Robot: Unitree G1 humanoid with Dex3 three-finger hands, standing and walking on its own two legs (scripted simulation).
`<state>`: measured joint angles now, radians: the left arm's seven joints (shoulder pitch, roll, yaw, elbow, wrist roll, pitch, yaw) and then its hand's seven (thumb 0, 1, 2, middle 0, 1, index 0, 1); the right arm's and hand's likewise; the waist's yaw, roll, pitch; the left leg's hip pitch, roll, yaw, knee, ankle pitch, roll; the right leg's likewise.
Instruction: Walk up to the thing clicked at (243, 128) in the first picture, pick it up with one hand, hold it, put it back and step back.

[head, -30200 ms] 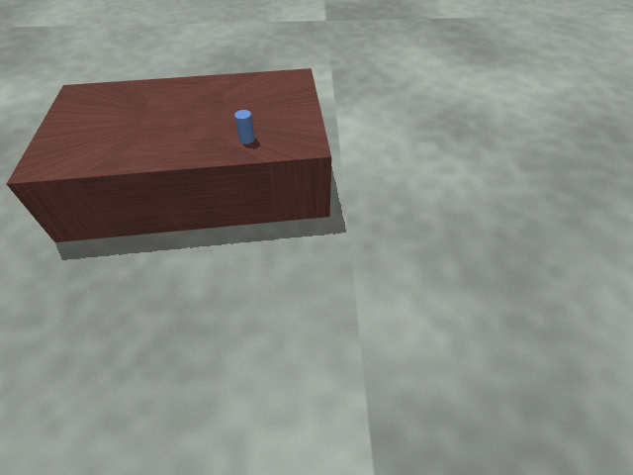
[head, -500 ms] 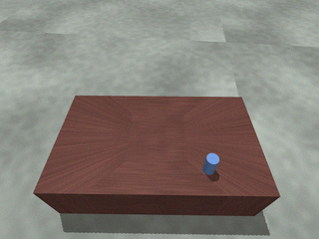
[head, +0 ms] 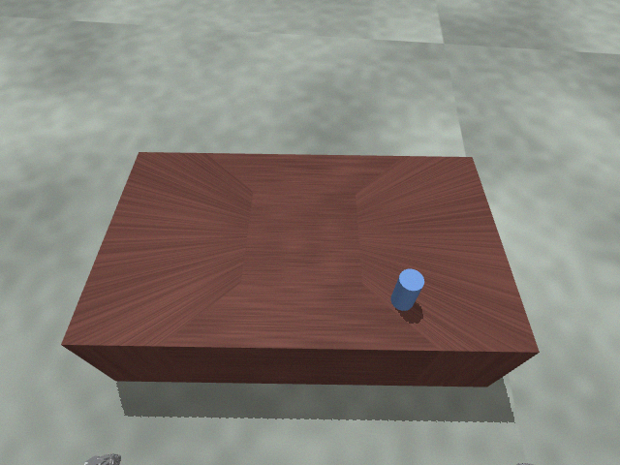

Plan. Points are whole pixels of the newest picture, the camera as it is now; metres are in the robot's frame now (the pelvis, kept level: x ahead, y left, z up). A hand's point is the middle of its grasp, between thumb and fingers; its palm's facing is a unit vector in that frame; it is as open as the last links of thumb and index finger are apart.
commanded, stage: step back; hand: right
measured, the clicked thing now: (406, 290) +0.54 -0.22 -0.39
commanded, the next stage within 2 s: none
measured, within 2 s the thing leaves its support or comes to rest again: neither
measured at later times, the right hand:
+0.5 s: hand out of the picture +0.00 -0.26 -0.18, palm faces -0.15 +0.91 -0.40, open 7.4 cm
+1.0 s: hand out of the picture -0.09 -0.24 -0.16, palm faces -0.01 +0.92 -0.38, open 7.4 cm
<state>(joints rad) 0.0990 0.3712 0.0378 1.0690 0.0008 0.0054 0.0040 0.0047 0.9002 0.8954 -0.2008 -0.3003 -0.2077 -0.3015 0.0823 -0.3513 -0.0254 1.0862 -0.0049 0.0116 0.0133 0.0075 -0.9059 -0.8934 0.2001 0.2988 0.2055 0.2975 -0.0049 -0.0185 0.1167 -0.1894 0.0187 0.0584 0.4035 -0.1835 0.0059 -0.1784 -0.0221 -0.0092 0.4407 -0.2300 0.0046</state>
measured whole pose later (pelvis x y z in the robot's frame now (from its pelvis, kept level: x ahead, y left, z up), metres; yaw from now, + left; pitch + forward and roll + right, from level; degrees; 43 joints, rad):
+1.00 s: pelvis -0.23 +0.02 -0.02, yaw -2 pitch -3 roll -2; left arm 0.19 0.37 0.07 0.90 0.03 0.03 0.01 0.01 0.90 0.90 -0.20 -0.30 -0.21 -0.30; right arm 0.05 -0.39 -0.05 0.83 -0.02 0.05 0.00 0.01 -0.90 -0.89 0.20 0.30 0.21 0.30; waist 0.02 0.04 0.20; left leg -0.41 0.05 0.06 0.67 -0.22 0.04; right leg -0.21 0.04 0.04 0.62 -0.37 0.01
